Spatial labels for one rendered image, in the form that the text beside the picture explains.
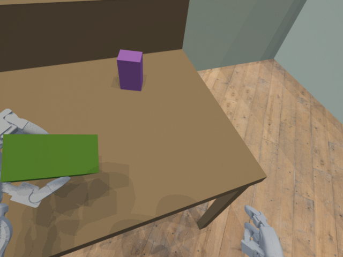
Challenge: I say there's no left robot hand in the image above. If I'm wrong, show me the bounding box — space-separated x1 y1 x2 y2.
0 109 70 208

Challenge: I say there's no robot left forearm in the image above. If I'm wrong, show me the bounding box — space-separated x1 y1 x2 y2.
0 203 13 257

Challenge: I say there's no sponge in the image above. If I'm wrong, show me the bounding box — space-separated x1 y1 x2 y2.
1 134 99 183

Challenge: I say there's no right robot hand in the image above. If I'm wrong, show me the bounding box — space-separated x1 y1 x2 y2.
241 205 284 257

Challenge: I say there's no table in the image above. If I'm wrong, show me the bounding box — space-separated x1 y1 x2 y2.
0 0 267 257

